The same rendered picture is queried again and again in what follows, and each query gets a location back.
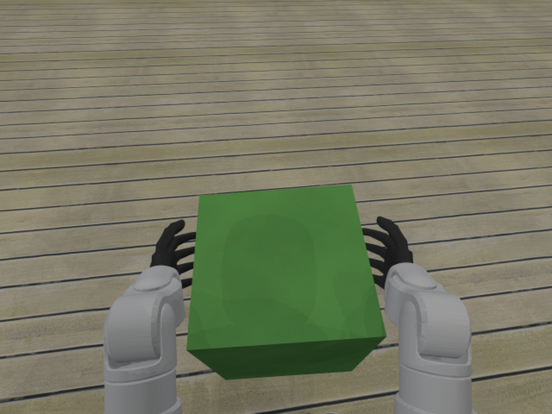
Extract robot right hand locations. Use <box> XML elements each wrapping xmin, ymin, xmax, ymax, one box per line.
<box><xmin>362</xmin><ymin>216</ymin><xmax>413</xmax><ymax>290</ymax></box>

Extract robot right forearm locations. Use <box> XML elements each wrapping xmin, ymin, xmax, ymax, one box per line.
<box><xmin>384</xmin><ymin>262</ymin><xmax>478</xmax><ymax>414</ymax></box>

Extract robot left hand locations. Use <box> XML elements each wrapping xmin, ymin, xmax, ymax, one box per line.
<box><xmin>150</xmin><ymin>220</ymin><xmax>197</xmax><ymax>289</ymax></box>

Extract robot left forearm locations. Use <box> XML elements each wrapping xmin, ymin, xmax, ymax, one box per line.
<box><xmin>103</xmin><ymin>266</ymin><xmax>185</xmax><ymax>414</ymax></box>

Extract carton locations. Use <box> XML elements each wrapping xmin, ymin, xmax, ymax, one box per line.
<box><xmin>186</xmin><ymin>185</ymin><xmax>386</xmax><ymax>380</ymax></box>

